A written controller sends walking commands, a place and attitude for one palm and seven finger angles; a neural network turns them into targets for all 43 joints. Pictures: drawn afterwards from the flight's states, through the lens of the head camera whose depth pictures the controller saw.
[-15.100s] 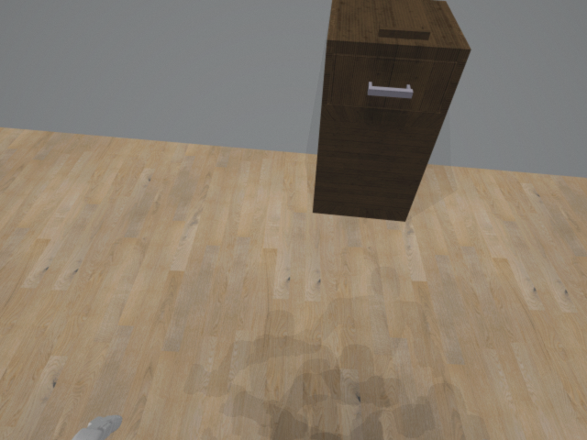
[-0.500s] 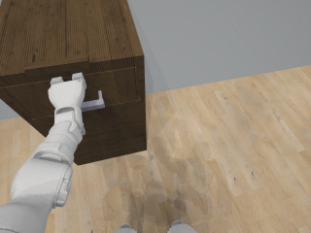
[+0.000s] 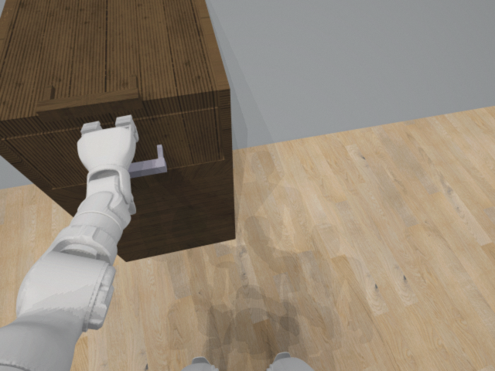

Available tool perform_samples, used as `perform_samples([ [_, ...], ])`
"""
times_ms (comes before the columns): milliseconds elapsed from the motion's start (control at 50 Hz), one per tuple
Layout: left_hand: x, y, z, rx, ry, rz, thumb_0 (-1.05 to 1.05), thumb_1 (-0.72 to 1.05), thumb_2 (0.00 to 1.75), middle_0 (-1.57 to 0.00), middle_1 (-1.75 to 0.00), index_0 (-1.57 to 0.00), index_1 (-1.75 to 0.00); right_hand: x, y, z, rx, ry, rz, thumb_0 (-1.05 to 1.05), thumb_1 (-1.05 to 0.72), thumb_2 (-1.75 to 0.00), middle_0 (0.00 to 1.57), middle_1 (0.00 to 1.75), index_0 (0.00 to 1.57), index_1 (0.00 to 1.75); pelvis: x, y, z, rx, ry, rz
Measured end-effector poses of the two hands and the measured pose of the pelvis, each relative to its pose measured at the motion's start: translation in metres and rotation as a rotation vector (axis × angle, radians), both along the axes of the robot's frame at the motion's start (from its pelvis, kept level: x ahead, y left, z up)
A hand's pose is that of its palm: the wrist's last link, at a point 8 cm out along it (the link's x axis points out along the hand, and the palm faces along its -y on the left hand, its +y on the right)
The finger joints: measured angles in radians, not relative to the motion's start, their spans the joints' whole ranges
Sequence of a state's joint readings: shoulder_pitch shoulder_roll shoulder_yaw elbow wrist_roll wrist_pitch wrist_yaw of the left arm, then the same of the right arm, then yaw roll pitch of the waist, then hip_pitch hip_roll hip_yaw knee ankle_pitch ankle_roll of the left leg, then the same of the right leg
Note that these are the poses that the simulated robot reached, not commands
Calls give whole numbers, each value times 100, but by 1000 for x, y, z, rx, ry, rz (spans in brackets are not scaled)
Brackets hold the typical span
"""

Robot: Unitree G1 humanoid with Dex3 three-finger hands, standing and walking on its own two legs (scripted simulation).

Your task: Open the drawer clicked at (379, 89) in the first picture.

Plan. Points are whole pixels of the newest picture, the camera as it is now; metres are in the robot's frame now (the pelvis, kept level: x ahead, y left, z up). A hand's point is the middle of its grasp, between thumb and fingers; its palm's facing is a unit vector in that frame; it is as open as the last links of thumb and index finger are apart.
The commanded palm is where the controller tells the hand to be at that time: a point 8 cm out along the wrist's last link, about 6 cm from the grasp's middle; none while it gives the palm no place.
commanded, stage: lower the fingers behind the handle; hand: left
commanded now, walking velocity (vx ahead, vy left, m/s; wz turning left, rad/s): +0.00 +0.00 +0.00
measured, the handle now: (129, 162) +0.53 +0.20 -0.06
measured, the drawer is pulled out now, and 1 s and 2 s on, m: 0.00 0.00 0.00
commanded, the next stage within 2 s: close the thumb around the handle in 1.52 s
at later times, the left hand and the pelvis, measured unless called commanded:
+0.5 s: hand (119, 179) +0.48 +0.21 -0.05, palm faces -0.04 -0.03 -1.00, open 13.7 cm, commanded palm +0.47 +0.20 +0.01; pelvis -0.01 +0.01 -0.02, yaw +0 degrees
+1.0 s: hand (125, 188) +0.48 +0.21 -0.08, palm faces -0.01 -0.04 -1.00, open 13.9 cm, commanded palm +0.47 +0.20 -0.02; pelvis -0.03 +0.02 -0.05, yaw -1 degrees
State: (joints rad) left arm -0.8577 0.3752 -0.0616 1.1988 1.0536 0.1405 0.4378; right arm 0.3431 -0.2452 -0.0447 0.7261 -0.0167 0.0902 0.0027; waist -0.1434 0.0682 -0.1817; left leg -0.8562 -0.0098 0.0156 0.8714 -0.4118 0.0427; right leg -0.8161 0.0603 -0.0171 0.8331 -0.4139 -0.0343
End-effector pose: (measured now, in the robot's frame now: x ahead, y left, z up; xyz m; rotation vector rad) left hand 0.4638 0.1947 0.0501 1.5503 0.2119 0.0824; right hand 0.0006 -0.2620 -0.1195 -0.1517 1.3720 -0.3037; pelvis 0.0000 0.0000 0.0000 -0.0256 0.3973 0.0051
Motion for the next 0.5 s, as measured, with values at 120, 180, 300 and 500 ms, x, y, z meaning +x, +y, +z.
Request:
perform_samples([
  [120, -2, 2, -12, -39, 55, -39, 0, -49, 30, -33, -120, -32, -121, -2, -2, 3, -20, -6, -2, 0, -91, -89, 20, 30, 20, 30, 1, -2, -1, 1, 3, -5],
  [180, -5, 6, -21, -44, 45, -71, 0, -49, 30, -32, -120, -32, -120, -4, -4, 1, -37, 5, 3, 0, -91, -89, 20, 30, 20, 30, 0, -1, -5, -1, 19, -5],
  [300, -10, 17, -38, -28, -15, -84, 0, -49, 30, -32, -120, -32, -120, -9, -6, -9, -47, 41, 21, 0, -91, -89, 20, 30, 20, 30, -3, 2, -16, -10, 54, 3],
  [500, -1, 16, -42, -10, -46, -25, 0, -49, 30, -33, -121, -34, -123, -10, 5, -18, -23, 58, 26, 0, -91, -89, 20, 30, 20, 30, -5, 7, -23, -22, 74, 14],
])
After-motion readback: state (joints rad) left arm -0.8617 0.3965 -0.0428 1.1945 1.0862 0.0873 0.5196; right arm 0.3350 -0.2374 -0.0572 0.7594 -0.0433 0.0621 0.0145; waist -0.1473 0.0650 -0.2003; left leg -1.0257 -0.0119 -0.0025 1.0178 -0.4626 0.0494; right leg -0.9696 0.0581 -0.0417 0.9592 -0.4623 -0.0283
